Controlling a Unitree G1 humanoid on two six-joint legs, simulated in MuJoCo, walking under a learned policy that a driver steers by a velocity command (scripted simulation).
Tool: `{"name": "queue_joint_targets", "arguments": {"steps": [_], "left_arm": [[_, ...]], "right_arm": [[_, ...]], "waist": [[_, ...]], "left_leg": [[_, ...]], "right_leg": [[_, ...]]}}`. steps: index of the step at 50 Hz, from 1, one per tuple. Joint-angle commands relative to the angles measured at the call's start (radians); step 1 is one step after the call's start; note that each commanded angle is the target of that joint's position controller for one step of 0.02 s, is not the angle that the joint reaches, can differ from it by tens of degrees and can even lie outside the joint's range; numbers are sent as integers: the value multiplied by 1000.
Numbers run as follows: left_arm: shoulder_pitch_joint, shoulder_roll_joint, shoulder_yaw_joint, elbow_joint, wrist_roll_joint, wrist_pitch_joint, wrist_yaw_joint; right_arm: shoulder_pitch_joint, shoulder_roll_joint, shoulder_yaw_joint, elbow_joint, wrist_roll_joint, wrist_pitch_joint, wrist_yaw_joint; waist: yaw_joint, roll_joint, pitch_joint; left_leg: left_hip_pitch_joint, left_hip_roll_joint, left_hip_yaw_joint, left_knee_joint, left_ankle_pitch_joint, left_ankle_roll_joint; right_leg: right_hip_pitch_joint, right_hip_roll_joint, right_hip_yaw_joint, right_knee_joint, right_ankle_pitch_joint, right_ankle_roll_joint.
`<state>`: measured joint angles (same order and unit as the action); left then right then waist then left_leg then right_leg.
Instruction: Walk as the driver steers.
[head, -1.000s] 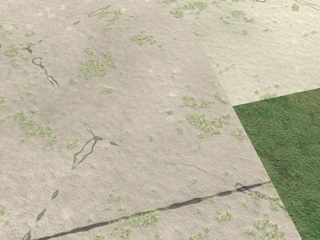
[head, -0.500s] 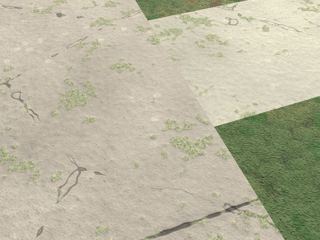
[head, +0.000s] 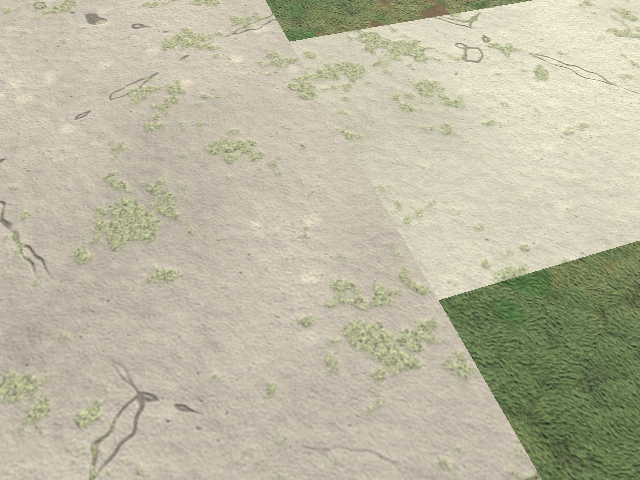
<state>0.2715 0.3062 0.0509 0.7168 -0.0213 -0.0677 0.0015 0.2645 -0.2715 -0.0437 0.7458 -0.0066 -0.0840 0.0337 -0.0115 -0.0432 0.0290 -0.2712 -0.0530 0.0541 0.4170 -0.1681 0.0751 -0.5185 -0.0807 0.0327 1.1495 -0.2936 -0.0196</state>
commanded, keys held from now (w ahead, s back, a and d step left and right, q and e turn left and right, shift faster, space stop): w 0.58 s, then w+q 0.42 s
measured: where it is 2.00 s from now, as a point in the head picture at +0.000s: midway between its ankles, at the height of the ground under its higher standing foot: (252, 266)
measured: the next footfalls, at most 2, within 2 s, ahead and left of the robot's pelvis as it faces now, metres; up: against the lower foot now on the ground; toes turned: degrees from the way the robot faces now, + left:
right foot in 0.36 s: +0.38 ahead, -0.15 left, +0.00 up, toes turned -2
left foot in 0.92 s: +0.67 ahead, +0.10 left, +0.00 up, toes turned +10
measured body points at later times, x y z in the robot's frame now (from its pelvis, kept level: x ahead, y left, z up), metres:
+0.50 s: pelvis +0.28 -0.06 -0.01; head +0.32 -0.07 +0.44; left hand +0.43 +0.20 -0.10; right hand +0.34 -0.34 -0.13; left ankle +0.17 +0.08 -0.65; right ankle +0.34 -0.15 -0.74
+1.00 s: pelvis +0.56 +0.01 -0.02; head +0.60 +0.03 +0.43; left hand +0.58 +0.30 -0.14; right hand +0.78 -0.23 -0.11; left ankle +0.63 +0.09 -0.74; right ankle +0.41 -0.16 -0.65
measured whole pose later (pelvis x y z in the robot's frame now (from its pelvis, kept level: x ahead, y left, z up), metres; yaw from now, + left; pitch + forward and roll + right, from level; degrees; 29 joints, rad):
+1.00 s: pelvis +0.56 +0.01 -0.02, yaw +11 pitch +2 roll -1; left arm 0.28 0.30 0.05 0.80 -0.01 -0.08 0.00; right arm 0.15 -0.30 -0.06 0.68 0.02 -0.06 0.04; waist 0.02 0.00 0.05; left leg -0.48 -0.06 0.01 0.61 -0.17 0.09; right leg -0.24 -0.02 0.00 1.10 -0.47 0.00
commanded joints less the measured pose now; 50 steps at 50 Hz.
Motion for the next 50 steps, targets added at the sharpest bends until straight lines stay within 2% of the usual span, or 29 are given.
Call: {"name": "queue_joint_targets", "arguments": {"steps": [1, 4, 8, 11, 13, 15, 16, 17, 18, 19, 20, 21, 22, 23, 24, 25, 28, 30, 35, 38, 41, 43, 44, 45, 46, 47, 48, 49, 50], "left_arm": [[45, 62, 19, -50, 12, 8, 5], [-57, 50, 14, -78, 21, 1, 6], [-199, 21, 0, -109, 13, -19, -12], [-285, 19, -3, -139, 4, -28, -32], [-318, 27, -1, -158, 1, -31, -46], [-302, 44, 5, -163, 2, -34, -54], [-263, 61, 12, -156, 4, -35, -54], [-169, 86, 27, -132, 8, -35, -50], [-12, 135, 52, -89, 10, -33, -39], [174, 216, 71, -60, 21, -26, -26], [183, 261, 76, -45, 25, -27, -35], [170, 152, 51, -56, 15, -26, -35], [106, 123, 38, -58, 14, -25, -31], [45, 114, 33, -62, 17, -23, -31], [2, 92, 27, -64, 22, -24, -33], [-18, 80, 23, -65, 31, -29, -33], [-23, 88, 28, -39, 19, -47, -33], [-10, 106, 34, -18, 22, -48, -24], [28, 131, 39, 19, 26, -40, -10], [71, 144, 44, 53, 19, -31, -7], [74, 151, 51, 72, 10, -12, 0], [49, 173, 58, 69, 7, 3, 9], [37, 188, 63, 64, 7, 11, 15], [20, 189, 62, 57, 7, 23, 23], [33, 164, 50, 42, 17, 24, 33], [131, 47, 8, -11, 45, 0, 20], [90, 62, 0, -10, 35, -39, 4], [-7, 129, 19, -35, -7, -63, -11], [-57, 126, 14, -53, -12, -75, -13]], "right_arm": [[-32, -132, -34, -51, 6, -32, -6], [3, -147, -37, -27, 9, -28, -16], [67, -174, -40, 4, 20, -14, -25], [125, -187, -42, 33, 25, 2, -27], [145, -193, -45, 48, 27, 15, -29], [144, -204, -50, 56, 30, 27, -33], [133, -214, -53, 56, 30, 31, -36], [112, -220, -53, 54, 30, 36, -38], [110, -195, -42, 49, 24, 40, -41], [120, -131, -15, 18, -7, 35, -44], [253, -28, 13, 8, 11, 12, -34], [163, -146, -10, 18, 33, -6, -27], [63, -181, -22, -14, 51, -16, -22], [16, -165, -17, -24, 41, -20, -25], [-4, -156, -21, -26, 24, -17, -26], [22, -144, -22, -21, 23, -8, -24], [42, -101, -14, -11, 19, 20, -29], [-20, -91, -11, -31, 14, 26, -31], [-163, -64, 0, -59, 25, 15, -12], [-240, -64, 0, -96, 31, 13, 2], [-277, -72, -4, -131, 28, 13, 21], [-250, -91, -14, -143, 24, 15, 30], [-193, -114, -27, -138, 22, 19, 29], [-62, -149, -51, -108, 23, 22, 26], [106, -216, -85, -69, 27, 27, 12], [170, -338, -112, -67, 29, 29, 0], [189, -281, -92, -85, 33, 22, 2], [160, -222, -74, -82, 23, 17, 2], [103, -198, -68, -89, 23, 15, -1]], "waist": [[36, 114, -19], [9, 86, 19], [-50, 80, 41], [-86, 81, 59], [-87, 90, 64], [-63, 109, 46], [-36, 124, 18], [23, 130, -45], [97, 117, -157], [153, -19, -328], [66, -278, -435], [119, -149, -369], [111, -94, -225], [79, -4, -149], [51, 12, -91], [18, -19, -86], [-12, -24, -56], [-2, -12, -20], [60, -9, 21], [92, -1, 47], [90, -1, 57], [60, -23, 24], [26, -40, -25], [-49, -30, -101], [-120, 21, -197], [-60, 273, -310], [-88, 248, -438], [-110, 183, -313], [-83, 112, -204]], "left_leg": [[62, 270, -298, -296, -13, 183], [92, 256, -230, -316, 64, 175], [130, 231, -144, -306, 124, 139], [208, 261, -145, -273, 132, 136], [282, 291, -157, -236, 167, 128], [341, 313, -165, -183, 266, 110], [357, 310, -158, -131, 398, 98], [352, 283, -129, -15, 574, 81], [274, 231, -86, 179, 624, 50], [47, 166, -43, 517, 304, 10], [-336, -17, -105, 810, -392, -43], [-451, 37, -203, 898, -398, -35], [-498, 84, -170, 892, -306, -27], [-468, 131, -141, 846, -219, -33], [-436, 159, -134, 787, -165, -42], [-376, 182, -141, 761, -127, -50], [-343, 194, -123, 684, -85, -81], [-398, 201, -120, 591, -2, -100], [-373, 165, -93, 303, 259, -86], [-397, 146, -89, 219, 269, -64], [-433, 132, -76, 174, 175, -29], [-365, 92, -27, 165, 73, 2], [-274, 55, 9, 170, 26, 22], [-98, 9, 38, 134, 44, 49], [188, 33, -52, 126, 81, 93], [587, 295, -557, 95, -22, 271], [702, 387, -907, -81, -150, 342], [625, 360, -768, -109, -156, 281], [478, 321, -638, -114, -92, 246]], "right_leg": [[-125, -67, 44, -50, 90, 19], [-192, -72, 38, -213, 242, 43], [-146, -34, -7, -458, 405, 44], [-146, -11, -20, -555, 403, 33], [-159, 1, -17, -601, 343, 11], [-121, 19, -24, -635, 261, -17], [-54, 41, -41, -646, 221, -34], [85, 75, -72, -673, 218, -60], [327, 74, -74, -668, 249, -94], [654, -136, 164, -618, 297, -162], [932, -319, 655, -754, 41, -312], [894, -293, 664, -825, -72, -274], [768, -262, 507, -841, -16, -237], [630, -224, 405, -861, 105, -222], [523, -186, 329, -891, 198, -218], [457, -165, 284, -920, 245, -217], [368, -143, 188, -989, 325, -237], [366, -139, 129, -1018, 355, -237], [397, -110, -29, -1043, 339, -178], [488, -149, -65, -1032, 332, -167], [603, -189, -89, -976, 406, -144], [642, -193, -120, -878, 656, -119], [647, -184, -140, -779, 837, -103], [608, -153, -179, -598, 943, -76], [430, -110, -197, -344, 816, -38], [-27, 55, -181, 52, 127, 35], [-205, 143, 32, 206, -294, 37], [-296, 79, 83, 234, -224, 15], [-293, 36, 64, 167, -134, 1]]}}
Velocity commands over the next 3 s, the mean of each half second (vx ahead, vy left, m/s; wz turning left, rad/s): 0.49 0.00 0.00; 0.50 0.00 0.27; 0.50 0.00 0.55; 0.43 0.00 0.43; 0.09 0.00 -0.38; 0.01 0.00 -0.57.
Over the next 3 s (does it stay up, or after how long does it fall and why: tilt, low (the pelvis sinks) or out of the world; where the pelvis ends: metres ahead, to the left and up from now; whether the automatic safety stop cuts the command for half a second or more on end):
stays up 1.12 0.27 0.00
